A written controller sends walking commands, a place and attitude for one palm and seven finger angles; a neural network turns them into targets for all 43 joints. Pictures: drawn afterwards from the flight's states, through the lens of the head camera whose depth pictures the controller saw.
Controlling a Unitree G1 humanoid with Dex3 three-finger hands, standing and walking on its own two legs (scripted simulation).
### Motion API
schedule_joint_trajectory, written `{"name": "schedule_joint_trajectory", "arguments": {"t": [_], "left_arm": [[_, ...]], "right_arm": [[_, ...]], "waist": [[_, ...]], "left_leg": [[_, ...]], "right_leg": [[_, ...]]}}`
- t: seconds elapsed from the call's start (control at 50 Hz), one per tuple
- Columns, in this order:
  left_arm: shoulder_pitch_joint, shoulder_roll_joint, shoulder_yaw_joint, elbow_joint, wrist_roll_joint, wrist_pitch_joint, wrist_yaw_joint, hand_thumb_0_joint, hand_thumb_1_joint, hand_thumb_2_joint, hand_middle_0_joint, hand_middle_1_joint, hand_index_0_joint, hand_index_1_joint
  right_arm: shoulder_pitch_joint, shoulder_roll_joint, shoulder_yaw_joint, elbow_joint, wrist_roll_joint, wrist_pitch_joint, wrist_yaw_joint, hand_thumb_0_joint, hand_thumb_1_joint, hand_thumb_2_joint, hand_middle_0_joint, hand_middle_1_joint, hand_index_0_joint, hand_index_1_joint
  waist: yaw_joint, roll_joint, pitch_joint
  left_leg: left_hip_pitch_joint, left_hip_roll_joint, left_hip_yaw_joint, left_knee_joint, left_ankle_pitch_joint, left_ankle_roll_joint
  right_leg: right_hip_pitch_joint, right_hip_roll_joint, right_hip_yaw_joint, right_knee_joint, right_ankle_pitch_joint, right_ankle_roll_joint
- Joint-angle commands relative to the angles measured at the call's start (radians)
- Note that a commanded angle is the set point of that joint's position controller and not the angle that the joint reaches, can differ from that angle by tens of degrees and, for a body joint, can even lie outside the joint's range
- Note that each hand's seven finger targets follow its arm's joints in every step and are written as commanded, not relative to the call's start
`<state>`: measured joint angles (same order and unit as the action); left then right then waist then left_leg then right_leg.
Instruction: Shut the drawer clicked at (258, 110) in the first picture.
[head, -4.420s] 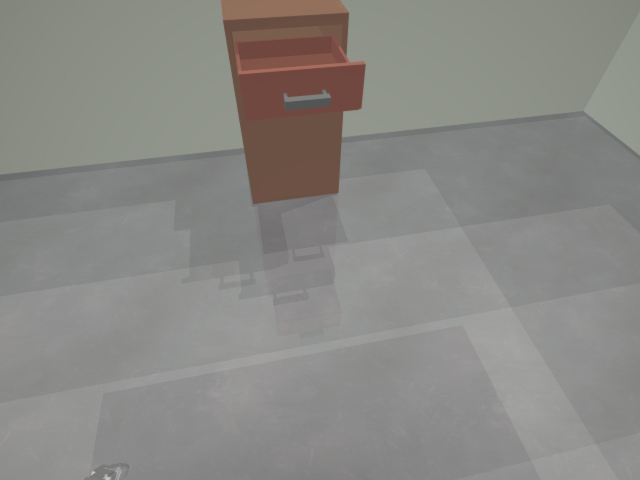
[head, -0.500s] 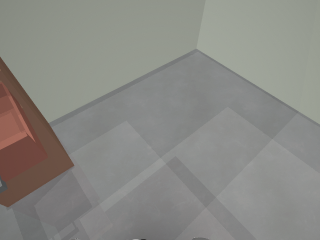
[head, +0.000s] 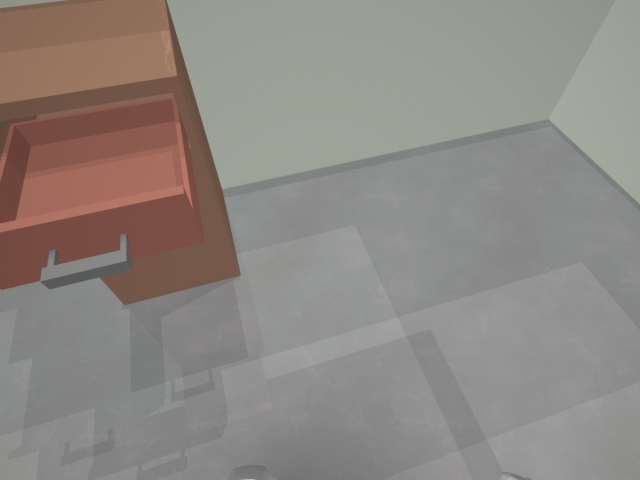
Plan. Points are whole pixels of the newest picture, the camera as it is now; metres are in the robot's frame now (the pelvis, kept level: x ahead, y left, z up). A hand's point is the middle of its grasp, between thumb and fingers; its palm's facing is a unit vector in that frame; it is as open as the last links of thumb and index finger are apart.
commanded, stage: turn to face it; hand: left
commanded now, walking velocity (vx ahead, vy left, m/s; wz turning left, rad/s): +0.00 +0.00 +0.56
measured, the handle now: (88, 258) +0.43 +0.43 -0.08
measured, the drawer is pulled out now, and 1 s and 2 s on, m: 0.30 0.30 0.30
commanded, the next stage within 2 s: take the last steps up to it in 0.52 s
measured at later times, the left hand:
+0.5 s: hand out of the picture +0.04 +0.20 -0.14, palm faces +0.25 -0.92 -0.30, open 7.4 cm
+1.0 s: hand out of the picture -0.12 +0.21 -0.17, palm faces +0.41 -0.89 -0.18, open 7.4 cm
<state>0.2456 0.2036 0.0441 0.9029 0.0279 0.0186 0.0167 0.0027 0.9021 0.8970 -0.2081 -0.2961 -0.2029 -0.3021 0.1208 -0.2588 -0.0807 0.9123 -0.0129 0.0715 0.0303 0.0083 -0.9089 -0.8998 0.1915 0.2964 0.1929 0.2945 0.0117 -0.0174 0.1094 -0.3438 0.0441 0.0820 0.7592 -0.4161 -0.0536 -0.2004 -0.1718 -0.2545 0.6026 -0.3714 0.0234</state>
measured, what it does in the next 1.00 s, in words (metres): steps on the spot, turning left: left foot, then right foot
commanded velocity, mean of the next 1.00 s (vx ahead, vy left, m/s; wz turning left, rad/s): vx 0.12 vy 0.02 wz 0.24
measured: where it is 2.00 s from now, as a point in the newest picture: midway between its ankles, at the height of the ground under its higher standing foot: (277, 453)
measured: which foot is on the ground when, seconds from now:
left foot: up 0.00-0.02, down 0.04-0.42, up 0.44-0.86, down 0.88-1.00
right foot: down 0.00-0.04, up 0.06-0.40, down 0.42-0.88, up 0.90-1.00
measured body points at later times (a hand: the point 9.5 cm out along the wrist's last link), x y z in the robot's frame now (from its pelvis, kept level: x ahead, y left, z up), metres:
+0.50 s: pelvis -0.01 -0.02 +0.00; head +0.02 -0.05 +0.45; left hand +0.03 +0.25 -0.12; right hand +0.13 -0.25 -0.16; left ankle -0.03 +0.12 -0.69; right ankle +0.04 -0.12 -0.73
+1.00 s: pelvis -0.01 +0.04 +0.01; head -0.03 +0.06 +0.46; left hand -0.14 +0.26 -0.16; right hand +0.11 -0.17 -0.13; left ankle -0.08 +0.10 -0.73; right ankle +0.04 -0.10 -0.67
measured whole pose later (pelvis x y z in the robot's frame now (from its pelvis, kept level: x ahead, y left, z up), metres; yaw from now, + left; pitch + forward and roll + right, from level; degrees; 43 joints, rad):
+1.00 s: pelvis -0.01 +0.04 +0.01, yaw +21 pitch -2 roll -2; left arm 0.37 0.23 0.06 1.10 0.03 0.04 -0.01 0.01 0.91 0.90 -0.20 -0.30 -0.20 -0.30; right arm 0.28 -0.16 -0.03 1.01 -0.02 -0.03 0.00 0.00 -0.91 -0.90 0.19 0.30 0.20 0.29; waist 0.02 -0.04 0.00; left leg -0.11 0.02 0.10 0.47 -0.33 0.04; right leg -0.40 -0.10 -0.11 0.95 -0.40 0.01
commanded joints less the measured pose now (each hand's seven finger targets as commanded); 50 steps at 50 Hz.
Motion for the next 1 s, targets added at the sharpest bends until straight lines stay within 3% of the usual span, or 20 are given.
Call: {"name": "schedule_joint_trajectory", "arguments": {"t": [0.0, 0.02, 0.04, 0.06, 0.14, 0.26, 0.36, 0.38, 0.4, 0.42, 0.5, 0.56, 0.72, 0.76, 0.82, 0.84, 0.86, 0.88, 0.9, 0.98], "left_arm": [[0.035, 0.197, 0.065, -0.07, -0.018, -0.005, 0.006, 0.0, 0.9, 0.9, -0.2, -0.3, -0.2, -0.3], [-0.028, 0.124, 0.041, -0.12, -0.023, -0.005, -0.003, 0.0, 0.9, 0.9, -0.2, -0.3, -0.2, -0.3], [-0.068, 0.145, 0.042, -0.131, -0.013, 0.008, 0.005, 0.0, 0.9, 0.9, -0.2, -0.3, -0.2, -0.3], [-0.08, 0.139, 0.042, -0.13, -0.012, 0.013, 0.006, 0.0, 0.9, 0.9, -0.2, -0.3, -0.2, -0.3], [-0.033, 0.137, 0.049, -0.067, -0.016, 0.017, -0.004, 0.0, 0.9, 0.9, -0.2, -0.3, -0.2, -0.3], [-0.05, 0.117, 0.039, -0.07, -0.017, 0.017, -0.003, 0.0, 0.9, 0.9, -0.2, -0.3, -0.2, -0.3], [0.068, 0.123, 0.04, -0.045, -0.02, -0.008, 0.005, 0.0, 0.9, 0.9, -0.2, -0.3, -0.2, -0.3], [0.098, 0.168, 0.049, -0.04, -0.011, -0.023, 0.01, 0.0, 0.9, 0.9, -0.2, -0.3, -0.2, -0.3], [0.097, 0.274, 0.068, -0.046, 0.006, -0.032, 0.016, 0.0, 0.9, 0.9, -0.2, -0.3, -0.2, -0.3], [0.1, 0.284, 0.061, -0.059, -0.005, -0.025, 0.017, 0.0, 0.9, 0.9, -0.2, -0.3, -0.2, -0.3], [-0.066, 0.164, 0.037, -0.086, -0.01, -0.026, 0.017, 0.0, 0.9, 0.9, -0.2, -0.3, -0.2, -0.3], [-0.025, 0.159, 0.035, -0.065, -0.006, -0.03, 0.02, 0.0, 0.9, 0.9, -0.2, -0.3, -0.2, -0.3], [0.119, 0.191, 0.051, 0.032, 0.005, -0.043, 0.009, 0.0, 0.9, 0.9, -0.2, -0.3, -0.2, -0.3], [0.12, 0.198, 0.054, 0.053, 0.008, -0.047, 0.006, 0.0, 0.9, 0.9, -0.2, -0.3, -0.2, -0.3], [0.065, 0.189, 0.052, 0.071, -0.004, -0.038, -0.002, 0.0, 0.9, 0.9, -0.2, -0.3, -0.2, -0.3], [0.057, 0.149, 0.04, 0.07, -0.014, -0.033, -0.009, 0.0, 0.9, 0.9, -0.2, -0.3, -0.2, -0.3], [0.039, 0.076, 0.025, 0.045, -0.016, -0.028, -0.018, 0.0, 0.9, 0.9, -0.2, -0.3, -0.2, -0.3], [-0.051, 0.058, 0.015, 0.006, -0.005, -0.031, -0.017, 0.0, 0.9, 0.9, -0.2, -0.3, -0.2, -0.3], [-0.075, 0.067, 0.018, 0.004, 0.001, -0.034, -0.022, 0.0, 0.9, 0.9, -0.2, -0.3, -0.2, -0.3], [0.009, 0.049, 0.016, 0.096, 0.001, -0.034, -0.04, 0.0, 0.9, 0.9, -0.2, -0.3, -0.2, -0.3]], "right_arm": [[0.131, -0.174, -0.037, -0.068, -0.01, -0.054, -0.01, 0.0, -0.9, -0.9, 0.2, 0.3, 0.2, 0.3], [0.211, -0.288, -0.066, -0.054, -0.002, -0.06, -0.02, 0.0, -0.9, -0.9, 0.2, 0.3, 0.2, 0.3], [0.247, -0.282, -0.061, -0.027, 0.005, -0.052, -0.024, 0.0, -0.9, -0.9, 0.2, 0.3, 0.2, 0.3], [0.208, -0.252, -0.051, -0.04, 0.0, -0.052, -0.03, 0.0, -0.9, -0.9, 0.2, 0.3, 0.2, 0.3], [0.014, -0.167, -0.02, -0.086, -0.006, -0.057, -0.041, 0.0, -0.9, -0.9, 0.2, 0.3, 0.2, 0.3], [0.041, -0.176, -0.022, -0.079, -0.01, -0.05, -0.037, 0.0, -0.9, -0.9, 0.2, 0.3, 0.2, 0.3], [0.001, -0.156, -0.023, -0.087, -0.004, -0.041, -0.032, 0.0, -0.9, -0.9, 0.2, 0.3, 0.2, 0.3], [0.02, -0.108, -0.016, -0.086, 0.004, -0.043, -0.028, 0.0, -0.9, -0.9, 0.2, 0.3, 0.2, 0.3], [0.037, -0.028, -0.002, -0.111, 0.008, -0.042, -0.025, 0.0, -0.9, -0.9, 0.2, 0.3, 0.2, 0.3], [0.015, -0.079, -0.014, -0.114, 0.002, -0.032, -0.03, 0.0, -0.9, -0.9, 0.2, 0.3, 0.2, 0.3], [0.078, -0.075, -0.02, -0.027, -0.009, -0.013, -0.013, 0.0, -0.9, -0.9, 0.2, 0.3, 0.2, 0.3], [0.077, -0.05, -0.012, -0.007, -0.003, -0.014, -0.011, 0.0, -0.9, -0.9, 0.2, 0.3, 0.2, 0.3], [0.001, -0.012, 0.007, -0.006, -0.008, -0.037, -0.001, 0.0, -0.9, -0.9, 0.2, 0.3, 0.2, 0.3], [0.023, -0.006, 0.011, -0.001, -0.004, -0.05, 0.001, 0.0, -0.9, -0.9, 0.2, 0.3, 0.2, 0.3], [0.184, 0.01, 0.02, 0.058, -0.006, -0.075, -0.01, 0.0, -0.9, -0.9, 0.2, 0.3, 0.2, 0.3], [0.246, -0.033, 0.011, 0.084, -0.006, -0.083, -0.021, 0.0, -0.9, -0.9, 0.2, 0.3, 0.2, 0.3], [0.325, -0.122, -0.012, 0.097, -0.014, -0.085, -0.03, 0.0, -0.9, -0.9, 0.2, 0.3, 0.2, 0.3], [0.375, -0.161, -0.016, 0.1, -0.016, -0.083, -0.041, 0.0, -0.9, -0.9, 0.2, 0.3, 0.2, 0.3], [0.337, -0.148, -0.007, 0.099, -0.016, -0.083, -0.044, 0.0, -0.9, -0.9, 0.2, 0.3, 0.2, 0.3], [0.249, -0.034, 0.033, 0.098, -0.004, -0.119, -0.056, 0.0, -0.9, -0.9, 0.2, 0.3, 0.2, 0.3]], "waist": [[-0.066, 0.048, -0.27], [-0.117, 0.358, -0.288], [-0.113, 0.241, -0.295], [-0.095, 0.172, -0.248], [-0.021, 0.214, -0.127], [-0.034, 0.171, -0.125], [0.027, 0.124, -0.154], [0.039, -0.003, -0.17], [0.037, -0.329, -0.152], [0.052, -0.239, -0.16], [-0.027, -0.165, -0.055], [-0.011, -0.155, -0.065], [0.065, -0.157, -0.072], [0.06, -0.157, -0.084], [-0.019, -0.083, -0.115], [-0.047, 0.058, -0.125], [-0.088, 0.339, -0.117], [-0.117, 0.355, -0.017], [-0.098, 0.259, 0.028], [-0.019, 0.139, 0.066]], "left_leg": [[0.375, 0.106, -0.134, -0.361, 0.438, 0.084], [0.496, 0.373, -0.484, -0.362, 0.959, 0.231], [0.465, 0.399, -0.415, -0.329, 1.041, 0.288], [0.406, 0.364, -0.356, -0.342, 0.922, 0.282], [0.184, 0.192, -0.233, -0.377, 0.689, 0.208], [0.156, 0.184, -0.302, -0.401, 0.534, 0.226], [0.029, 0.127, -0.311, -0.278, 0.452, 0.165], [-0.059, 0.049, -0.252, -0.148, 0.284, 0.103], [-0.228, -0.105, -0.092, 0.106, -0.113, 0.023], [-0.182, -0.066, -0.164, 0.277, -0.205, 0.031], [-0.178, -0.019, -0.137, 0.481, 0.034, 0.015], [-0.16, -0.01, -0.1, 0.384, 0.047, -0.002], [-0.107, 0.012, -0.027, 0.05, -0.039, 0.014], [-0.042, 0.012, -0.011, -0.045, -0.082, 0.031], [0.251, -0.028, 0.051, -0.33, 0.079, 0.046], [0.389, 0.023, -0.036, -0.403, 0.051, 0.065], [0.449, 0.243, -0.357, -0.532, -0.166, 0.144], [0.372, 0.351, -0.502, -0.641, -0.216, 0.226], [0.314, 0.366, -0.484, -0.653, -0.21, 0.261], [0.254, 0.216, -0.23, -0.628, 0.176, 0.193]], "right_leg": [[-0.102, -0.104, 0.052, 0.266, 0.424, 0.01], [-0.394, 0.042, 0.083, 0.481, -0.279, 0.083], [-0.407, 0.028, 0.201, 0.557, -0.296, 0.065], [-0.417, 0.017, 0.209, 0.583, -0.24, 0.064], [-0.32, 0.048, 0.228, 0.523, -0.07, 0.069], [-0.224, 0.102, 0.207, 0.28, -0.071, 0.065], [0.051, 0.137, 0.189, -0.105, 0.149, 0.05], [0.159, 0.028, 0.292, -0.247, 0.207, 0.03], [0.194, -0.25, 0.595, -0.324, 0.339, -0.082], [0.06, -0.326, 0.608, -0.335, 0.364, -0.17], [-0.06, -0.141, 0.352, -0.34, 0.201, -0.12], [-0.003, -0.134, 0.281, -0.334, 0.241, -0.127], [0.092, -0.197, 0.351, -0.415, -0.055, -0.157], [0.074, -0.212, 0.362, -0.413, -0.1, -0.168], [-0.09, -0.121, 0.232, -0.305, -0.174, -0.096], [-0.217, -0.059, 0.169, -0.18, -0.184, -0.048], [-0.4, 0.069, 0.061, 0.091, -0.202, 0.007], [-0.514, 0.099, 0.101, 0.266, -0.207, 0.004], [-0.532, 0.057, 0.175, 0.359, -0.155, -0.016], [-0.473, 0.046, 0.205, 0.49, 0.101, -0.003]]}}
